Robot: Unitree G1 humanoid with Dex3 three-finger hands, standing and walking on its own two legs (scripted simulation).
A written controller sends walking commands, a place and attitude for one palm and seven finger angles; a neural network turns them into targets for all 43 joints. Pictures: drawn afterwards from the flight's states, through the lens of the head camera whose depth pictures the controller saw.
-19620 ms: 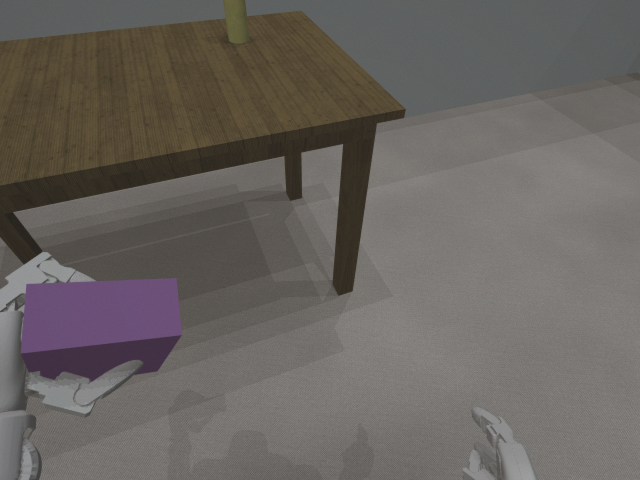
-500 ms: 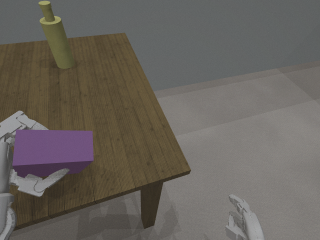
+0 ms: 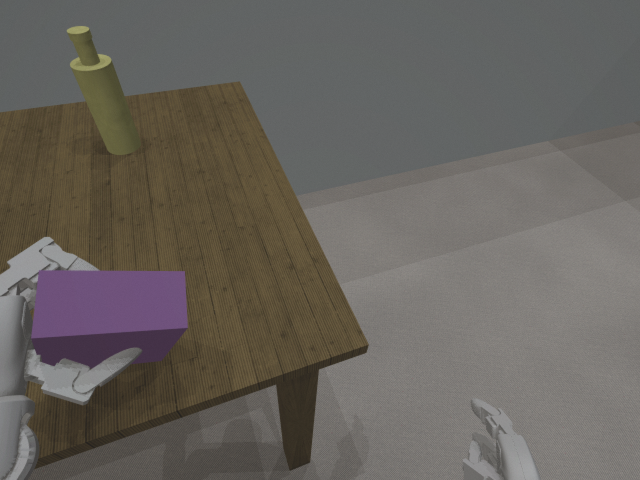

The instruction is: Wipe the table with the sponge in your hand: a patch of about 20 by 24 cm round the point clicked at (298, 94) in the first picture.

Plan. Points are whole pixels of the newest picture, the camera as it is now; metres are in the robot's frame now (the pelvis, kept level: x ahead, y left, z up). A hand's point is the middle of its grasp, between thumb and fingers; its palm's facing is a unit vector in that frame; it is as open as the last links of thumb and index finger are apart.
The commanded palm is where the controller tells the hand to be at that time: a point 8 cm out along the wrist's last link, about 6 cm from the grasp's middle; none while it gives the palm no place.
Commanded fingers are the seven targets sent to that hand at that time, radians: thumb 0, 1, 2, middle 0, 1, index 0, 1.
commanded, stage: turn the palm down, sponge in hand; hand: left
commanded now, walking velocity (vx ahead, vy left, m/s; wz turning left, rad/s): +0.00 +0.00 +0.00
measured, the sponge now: (131, 323) +0.23 +0.22 +0.13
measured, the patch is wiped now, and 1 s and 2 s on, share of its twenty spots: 0.00 0.00 0.00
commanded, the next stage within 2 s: none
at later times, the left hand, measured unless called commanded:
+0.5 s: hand (72, 329) +0.20 +0.24 +0.17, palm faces +0.42 -0.64 -0.64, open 9.7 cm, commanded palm +0.16 +0.27 +0.20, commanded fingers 0.00 0.10 1.30 -1.20 -1.60 -1.20 -1.60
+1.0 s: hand (62, 307) +0.22 +0.26 +0.17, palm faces +0.29 -0.42 -0.86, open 9.7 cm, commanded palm +0.18 +0.26 +0.23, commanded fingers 0.00 0.10 1.30 -1.20 -1.60 -1.20 -1.60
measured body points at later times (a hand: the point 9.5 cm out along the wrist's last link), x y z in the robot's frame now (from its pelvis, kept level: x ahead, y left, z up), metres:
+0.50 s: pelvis -0.02 -0.04 -0.01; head -0.02 -0.05 +0.44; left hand +0.17 +0.27 +0.20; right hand +0.20 -0.25 -0.09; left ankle +0.02 +0.08 -0.74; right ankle -0.02 -0.14 -0.74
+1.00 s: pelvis +0.00 -0.04 -0.01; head +0.01 -0.07 +0.44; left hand +0.20 +0.28 +0.22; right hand +0.22 -0.27 -0.10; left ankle +0.02 +0.08 -0.74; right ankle -0.02 -0.14 -0.74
